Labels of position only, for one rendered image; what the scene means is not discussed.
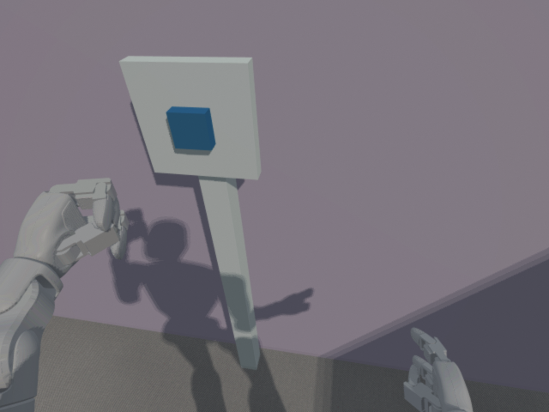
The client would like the right robot hand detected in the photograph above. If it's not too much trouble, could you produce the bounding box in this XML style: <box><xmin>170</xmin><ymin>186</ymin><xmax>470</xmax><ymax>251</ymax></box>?
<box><xmin>403</xmin><ymin>327</ymin><xmax>473</xmax><ymax>412</ymax></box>

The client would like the robot left forearm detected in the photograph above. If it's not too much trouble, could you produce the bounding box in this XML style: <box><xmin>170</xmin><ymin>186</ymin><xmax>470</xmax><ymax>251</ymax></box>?
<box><xmin>0</xmin><ymin>257</ymin><xmax>63</xmax><ymax>412</ymax></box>

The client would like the panel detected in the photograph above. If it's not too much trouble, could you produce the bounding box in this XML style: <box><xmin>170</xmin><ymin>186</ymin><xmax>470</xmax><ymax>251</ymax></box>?
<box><xmin>119</xmin><ymin>56</ymin><xmax>262</xmax><ymax>370</ymax></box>

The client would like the button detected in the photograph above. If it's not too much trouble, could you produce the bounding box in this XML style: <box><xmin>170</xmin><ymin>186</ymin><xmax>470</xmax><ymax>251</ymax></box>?
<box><xmin>166</xmin><ymin>106</ymin><xmax>216</xmax><ymax>150</ymax></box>

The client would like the left robot hand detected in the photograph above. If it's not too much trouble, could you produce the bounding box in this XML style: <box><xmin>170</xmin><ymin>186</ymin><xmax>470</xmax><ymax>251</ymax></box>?
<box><xmin>13</xmin><ymin>178</ymin><xmax>130</xmax><ymax>278</ymax></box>

